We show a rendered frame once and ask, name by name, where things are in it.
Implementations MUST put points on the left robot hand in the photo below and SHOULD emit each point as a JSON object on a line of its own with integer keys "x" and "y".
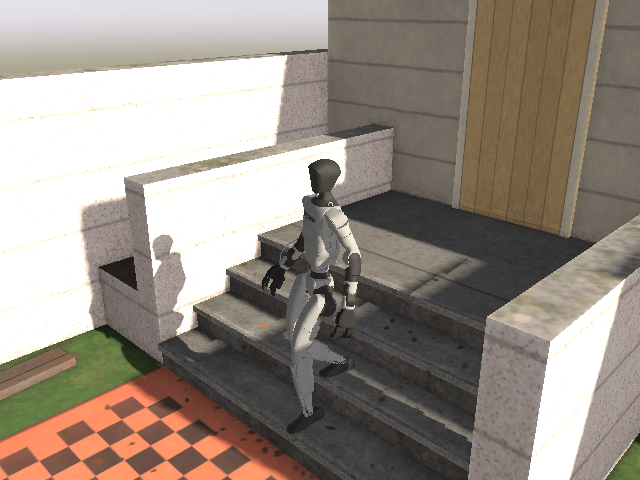
{"x": 344, "y": 319}

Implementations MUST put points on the robot right upper arm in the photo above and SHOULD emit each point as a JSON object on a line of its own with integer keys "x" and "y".
{"x": 304, "y": 200}

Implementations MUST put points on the left robot foot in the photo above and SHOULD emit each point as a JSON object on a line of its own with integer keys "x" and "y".
{"x": 303, "y": 422}

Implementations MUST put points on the robot right forearm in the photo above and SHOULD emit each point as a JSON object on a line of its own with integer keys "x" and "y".
{"x": 293, "y": 254}

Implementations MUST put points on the robot head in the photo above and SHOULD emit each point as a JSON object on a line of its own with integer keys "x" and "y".
{"x": 323, "y": 175}

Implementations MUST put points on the right robot hand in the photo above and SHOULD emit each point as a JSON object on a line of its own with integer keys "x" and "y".
{"x": 277, "y": 274}

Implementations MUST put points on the robot left forearm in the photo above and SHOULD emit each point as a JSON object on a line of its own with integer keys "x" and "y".
{"x": 351, "y": 280}

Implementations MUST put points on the robot left upper arm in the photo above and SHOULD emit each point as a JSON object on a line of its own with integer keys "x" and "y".
{"x": 337, "y": 221}

